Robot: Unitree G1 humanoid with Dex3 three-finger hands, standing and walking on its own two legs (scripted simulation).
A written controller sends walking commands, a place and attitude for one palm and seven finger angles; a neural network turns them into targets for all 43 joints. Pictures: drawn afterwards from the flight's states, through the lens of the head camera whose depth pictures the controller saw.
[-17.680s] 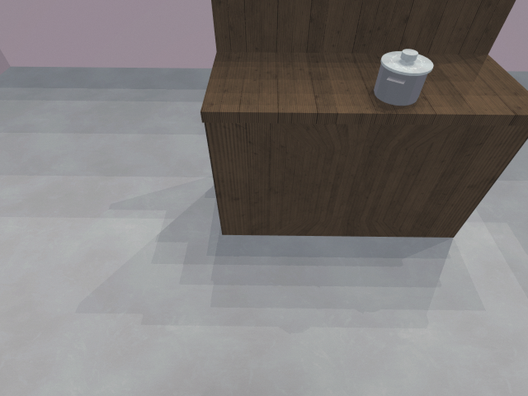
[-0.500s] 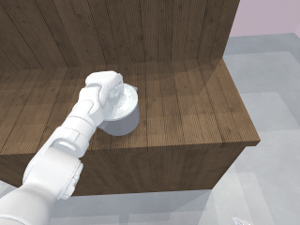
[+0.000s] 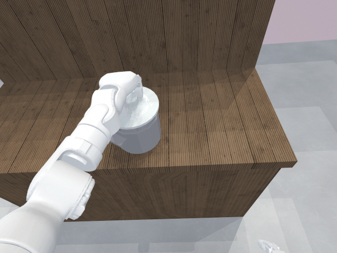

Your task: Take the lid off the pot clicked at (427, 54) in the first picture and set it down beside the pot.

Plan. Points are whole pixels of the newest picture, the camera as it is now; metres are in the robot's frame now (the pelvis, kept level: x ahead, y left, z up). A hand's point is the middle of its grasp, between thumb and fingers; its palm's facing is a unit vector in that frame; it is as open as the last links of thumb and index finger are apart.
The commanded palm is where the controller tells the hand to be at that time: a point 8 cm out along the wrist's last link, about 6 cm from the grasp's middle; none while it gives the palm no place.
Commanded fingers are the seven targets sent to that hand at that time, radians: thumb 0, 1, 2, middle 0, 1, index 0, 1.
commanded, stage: lift the lid straight up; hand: left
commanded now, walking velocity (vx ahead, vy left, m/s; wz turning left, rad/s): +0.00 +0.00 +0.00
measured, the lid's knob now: (129, 99) +0.49 +0.11 +0.09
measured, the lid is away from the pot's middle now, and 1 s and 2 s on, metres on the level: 0.00 0.01 0.06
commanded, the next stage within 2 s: move the lid sideways beside the pot in 1.52 s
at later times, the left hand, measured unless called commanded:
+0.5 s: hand (117, 92) +0.46 +0.12 +0.15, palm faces -0.28 -0.05 -0.96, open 8.0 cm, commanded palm +0.45 +0.13 +0.22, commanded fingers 0.00 0.62 1.02 -0.91 -1.09 -0.80 -1.01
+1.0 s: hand (112, 77) +0.46 +0.12 +0.19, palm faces -0.23 -0.05 -0.97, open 8.0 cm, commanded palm +0.44 +0.12 +0.26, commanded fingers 0.00 0.62 1.02 -0.91 -1.09 -0.80 -1.01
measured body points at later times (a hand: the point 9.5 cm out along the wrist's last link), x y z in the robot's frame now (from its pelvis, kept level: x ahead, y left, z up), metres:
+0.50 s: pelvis -0.01 +0.00 +0.00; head +0.03 -0.04 +0.45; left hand +0.47 +0.12 +0.20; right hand +0.12 -0.25 -0.13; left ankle -0.05 +0.10 -0.74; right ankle +0.01 -0.14 -0.74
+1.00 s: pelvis -0.01 +0.00 +0.00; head +0.02 -0.03 +0.45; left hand +0.47 +0.12 +0.24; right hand +0.12 -0.24 -0.13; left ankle -0.05 +0.10 -0.74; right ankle +0.01 -0.14 -0.74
